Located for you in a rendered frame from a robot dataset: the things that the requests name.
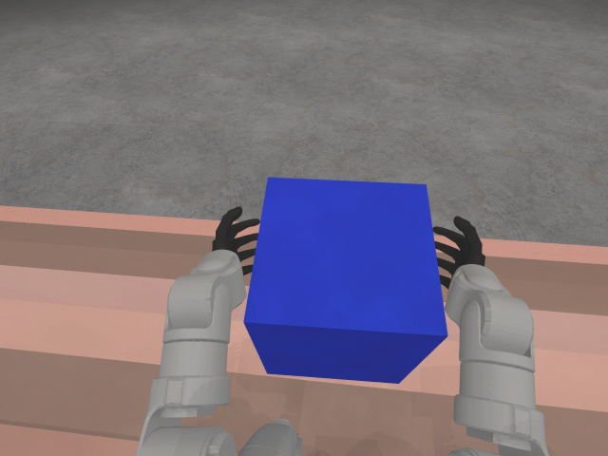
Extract carton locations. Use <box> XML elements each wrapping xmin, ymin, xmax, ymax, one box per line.
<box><xmin>243</xmin><ymin>178</ymin><xmax>448</xmax><ymax>384</ymax></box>

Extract robot right hand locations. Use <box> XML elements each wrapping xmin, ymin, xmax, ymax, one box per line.
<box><xmin>432</xmin><ymin>216</ymin><xmax>485</xmax><ymax>288</ymax></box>

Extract robot left hand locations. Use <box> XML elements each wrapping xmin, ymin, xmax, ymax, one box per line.
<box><xmin>212</xmin><ymin>206</ymin><xmax>260</xmax><ymax>276</ymax></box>

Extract left robot upper arm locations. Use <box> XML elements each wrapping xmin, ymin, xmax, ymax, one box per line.
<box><xmin>138</xmin><ymin>426</ymin><xmax>237</xmax><ymax>456</ymax></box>

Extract left robot shin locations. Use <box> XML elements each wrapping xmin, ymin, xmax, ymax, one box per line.
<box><xmin>273</xmin><ymin>419</ymin><xmax>293</xmax><ymax>428</ymax></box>

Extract right robot forearm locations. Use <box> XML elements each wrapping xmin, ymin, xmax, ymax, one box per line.
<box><xmin>445</xmin><ymin>264</ymin><xmax>549</xmax><ymax>456</ymax></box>

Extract left robot forearm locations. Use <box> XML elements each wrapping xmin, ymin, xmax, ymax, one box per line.
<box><xmin>135</xmin><ymin>250</ymin><xmax>247</xmax><ymax>456</ymax></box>

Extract robot left thigh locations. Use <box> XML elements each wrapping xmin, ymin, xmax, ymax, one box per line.
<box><xmin>237</xmin><ymin>424</ymin><xmax>303</xmax><ymax>456</ymax></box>

